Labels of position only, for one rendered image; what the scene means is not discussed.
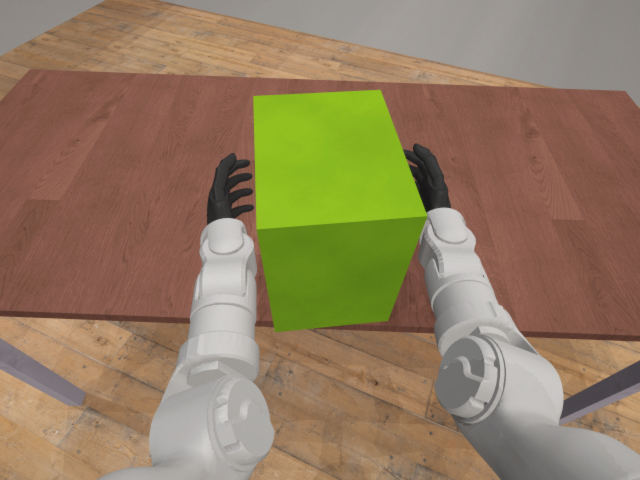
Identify left robot hand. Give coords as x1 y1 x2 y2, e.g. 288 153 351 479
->
207 153 254 225

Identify robot left forearm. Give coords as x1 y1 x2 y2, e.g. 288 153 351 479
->
149 218 259 449

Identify robot right forearm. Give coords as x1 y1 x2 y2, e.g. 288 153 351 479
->
418 208 541 357

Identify right robot hand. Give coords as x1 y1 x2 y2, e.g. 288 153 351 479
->
403 143 452 212

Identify carton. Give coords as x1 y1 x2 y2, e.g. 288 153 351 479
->
253 90 427 332

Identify table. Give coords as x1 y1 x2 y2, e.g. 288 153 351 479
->
0 69 640 425

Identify right robot upper arm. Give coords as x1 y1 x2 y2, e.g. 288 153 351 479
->
434 334 640 480

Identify left robot upper arm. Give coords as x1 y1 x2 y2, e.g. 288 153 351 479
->
97 375 275 480

